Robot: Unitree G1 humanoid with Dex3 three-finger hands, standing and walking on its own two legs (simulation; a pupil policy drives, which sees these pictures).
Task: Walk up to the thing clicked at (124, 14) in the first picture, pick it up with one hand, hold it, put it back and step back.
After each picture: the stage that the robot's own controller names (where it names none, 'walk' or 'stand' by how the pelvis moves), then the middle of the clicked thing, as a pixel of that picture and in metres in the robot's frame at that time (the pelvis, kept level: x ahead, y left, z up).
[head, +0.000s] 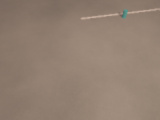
stand; (124, 13) +2.07 -0.72 -0.72
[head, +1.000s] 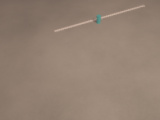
walk; (98, 19) +2.02 -0.20 -0.69
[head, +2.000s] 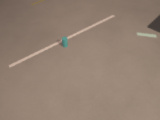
walk; (64, 42) +1.40 +0.20 -0.71
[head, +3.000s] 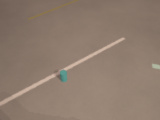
walk; (63, 76) +0.89 +0.17 -0.71
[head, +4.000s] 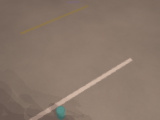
walk; (60, 113) +0.52 +0.13 -0.69
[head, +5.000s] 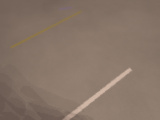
stand; out of the picture +0.32 +0.16 -0.69
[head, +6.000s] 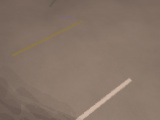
stand; out of the picture +0.30 +0.14 -0.72
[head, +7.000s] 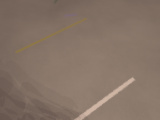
stand; out of the picture +0.30 +0.14 -0.73
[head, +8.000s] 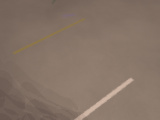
stand; out of the picture +0.29 +0.15 -0.73
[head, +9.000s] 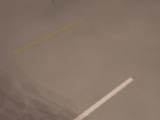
stand; out of the picture +0.29 +0.15 -0.73
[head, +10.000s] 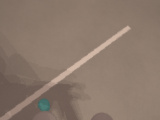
go down; (44, 105) +0.34 +0.16 -0.53
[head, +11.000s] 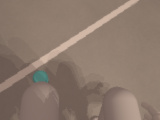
go down; (41, 80) +0.38 +0.19 -0.32
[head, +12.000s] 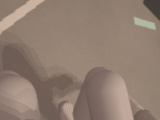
close in; out of the picture +0.36 +0.23 -0.22
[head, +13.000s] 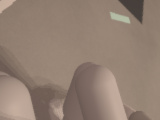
close; out of the picture +0.37 +0.24 -0.21
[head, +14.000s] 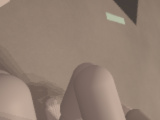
lift; out of the picture +0.38 +0.25 -0.21
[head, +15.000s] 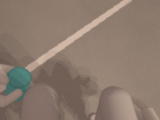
lift; (17, 85) +0.31 +0.22 -0.08
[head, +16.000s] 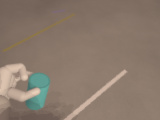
hold; (37, 91) +0.33 +0.14 +0.03
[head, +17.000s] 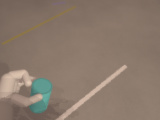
hold; (40, 96) +0.32 +0.14 -0.02
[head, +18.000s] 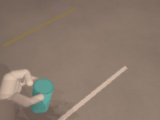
crouch; (41, 96) +0.32 +0.14 -0.01
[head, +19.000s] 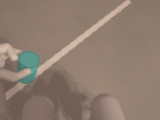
crouch; (27, 68) +0.40 +0.17 -0.10
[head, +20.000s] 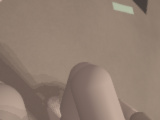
lower; out of the picture +0.36 +0.25 -0.23
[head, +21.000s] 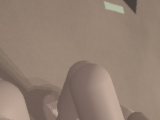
lower; out of the picture +0.36 +0.25 -0.22
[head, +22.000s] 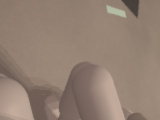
lower; out of the picture +0.36 +0.25 -0.22
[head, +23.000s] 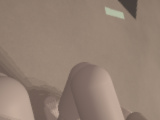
lower; out of the picture +0.36 +0.24 -0.22
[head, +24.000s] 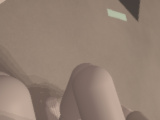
loosen; out of the picture +0.36 +0.24 -0.22
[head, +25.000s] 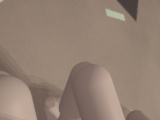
withdraw; out of the picture +0.34 +0.15 -0.25
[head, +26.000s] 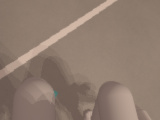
walk; (43, 93) +0.31 +0.13 -0.32
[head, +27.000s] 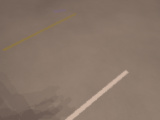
stand; out of the picture +0.20 +0.11 -0.68
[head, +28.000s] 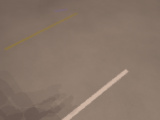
stand; out of the picture +0.20 +0.13 -0.69
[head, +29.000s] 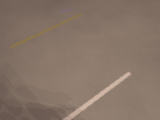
stand; out of the picture +0.20 +0.12 -0.72
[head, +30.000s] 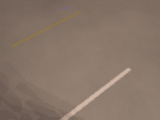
stand; out of the picture +0.22 +0.11 -0.74
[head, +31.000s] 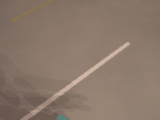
walk; out of the picture +0.35 +0.11 -0.72
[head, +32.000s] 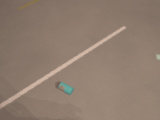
walk; (66, 88) +0.64 +0.10 -0.72
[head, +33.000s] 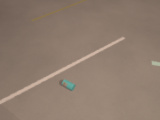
stand; (68, 84) +0.85 +0.12 -0.73
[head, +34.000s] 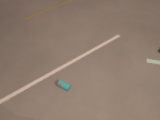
stand; (64, 85) +0.82 +0.13 -0.75
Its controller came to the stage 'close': yes
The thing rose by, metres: 0.70
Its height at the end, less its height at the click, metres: -0.02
